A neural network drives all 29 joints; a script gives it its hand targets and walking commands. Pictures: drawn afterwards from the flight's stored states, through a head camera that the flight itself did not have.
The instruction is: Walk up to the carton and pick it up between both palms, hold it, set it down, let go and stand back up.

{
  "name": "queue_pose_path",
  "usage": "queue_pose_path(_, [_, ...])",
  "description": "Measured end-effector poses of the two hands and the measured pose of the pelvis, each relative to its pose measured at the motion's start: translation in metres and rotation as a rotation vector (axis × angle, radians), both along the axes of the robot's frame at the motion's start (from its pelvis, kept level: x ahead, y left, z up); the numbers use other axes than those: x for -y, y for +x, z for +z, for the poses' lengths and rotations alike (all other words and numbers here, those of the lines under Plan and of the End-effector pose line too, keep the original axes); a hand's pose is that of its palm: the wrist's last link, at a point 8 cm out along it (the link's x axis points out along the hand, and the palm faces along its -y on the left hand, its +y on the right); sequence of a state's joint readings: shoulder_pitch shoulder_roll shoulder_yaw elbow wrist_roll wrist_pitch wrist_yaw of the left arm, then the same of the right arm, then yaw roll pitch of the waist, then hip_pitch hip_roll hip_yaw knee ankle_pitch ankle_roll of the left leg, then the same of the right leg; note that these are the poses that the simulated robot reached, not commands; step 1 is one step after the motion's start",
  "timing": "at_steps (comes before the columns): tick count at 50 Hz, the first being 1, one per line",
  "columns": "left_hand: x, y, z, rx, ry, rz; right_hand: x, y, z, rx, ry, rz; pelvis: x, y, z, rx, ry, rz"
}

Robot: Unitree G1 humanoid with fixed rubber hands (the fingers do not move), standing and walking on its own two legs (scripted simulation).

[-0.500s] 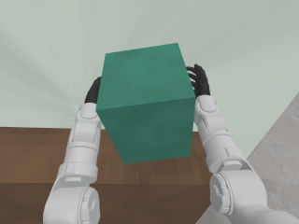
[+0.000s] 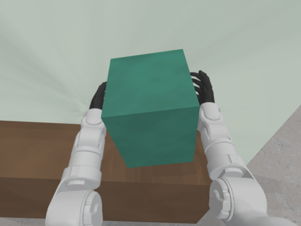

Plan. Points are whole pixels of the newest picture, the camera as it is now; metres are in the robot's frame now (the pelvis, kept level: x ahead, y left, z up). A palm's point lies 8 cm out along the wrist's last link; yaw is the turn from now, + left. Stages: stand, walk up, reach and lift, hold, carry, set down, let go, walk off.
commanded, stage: set down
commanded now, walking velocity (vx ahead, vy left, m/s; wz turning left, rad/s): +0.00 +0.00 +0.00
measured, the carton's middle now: (153, 112) +0.40 +0.01 +0.10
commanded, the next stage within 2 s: none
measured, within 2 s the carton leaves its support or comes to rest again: neither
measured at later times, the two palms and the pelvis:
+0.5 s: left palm (101, 117) +0.38 +0.16 +0.08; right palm (202, 107) +0.42 -0.13 +0.11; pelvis +0.01 +0.00 +0.00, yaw +0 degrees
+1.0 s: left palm (102, 121) +0.38 +0.16 +0.06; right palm (199, 108) +0.43 -0.13 +0.09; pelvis +0.03 +0.00 +0.00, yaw +0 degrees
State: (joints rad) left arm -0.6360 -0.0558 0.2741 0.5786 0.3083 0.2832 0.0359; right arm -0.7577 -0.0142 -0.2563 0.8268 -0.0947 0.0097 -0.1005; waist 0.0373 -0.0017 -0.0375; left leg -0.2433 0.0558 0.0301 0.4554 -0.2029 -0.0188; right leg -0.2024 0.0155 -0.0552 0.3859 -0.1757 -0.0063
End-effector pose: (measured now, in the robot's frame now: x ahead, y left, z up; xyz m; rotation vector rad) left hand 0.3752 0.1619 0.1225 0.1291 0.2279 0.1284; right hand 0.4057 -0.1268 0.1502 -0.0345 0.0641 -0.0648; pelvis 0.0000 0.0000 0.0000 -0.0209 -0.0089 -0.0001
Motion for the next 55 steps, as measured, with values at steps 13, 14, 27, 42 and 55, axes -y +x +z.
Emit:
queue_pose_path(13, [0.004, 0.005, -0.018, -0.003, -0.005, 0.006, 0.004, 0.005, -0.020, 0.001, -0.022, 0.004, 0.000, 0.005, 0.000, -0.007, 0.000, 0.000])
queue_pose_path(14, [0.005, 0.006, -0.018, -0.003, -0.007, 0.007, 0.005, 0.005, -0.021, 0.000, -0.022, 0.004, 0.000, 0.006, 0.000, -0.008, 0.000, 0.000])
queue_pose_path(27, [0.002, 0.005, -0.044, -0.055, -0.034, 0.039, 0.002, 0.014, -0.042, -0.052, -0.038, 0.037, 0.000, 0.013, 0.000, -0.018, 0.001, 0.000])
queue_pose_path(42, [0.003, 0.007, -0.059, -0.059, -0.052, 0.063, 0.001, 0.022, -0.055, -0.057, -0.046, 0.058, 0.001, 0.022, 0.000, -0.030, 0.001, 0.000])
queue_pose_path(55, [0.005, 0.010, -0.068, -0.065, -0.059, 0.075, 0.003, 0.027, -0.063, -0.068, -0.053, 0.071, 0.001, 0.028, 0.000, -0.038, 0.001, 0.000])
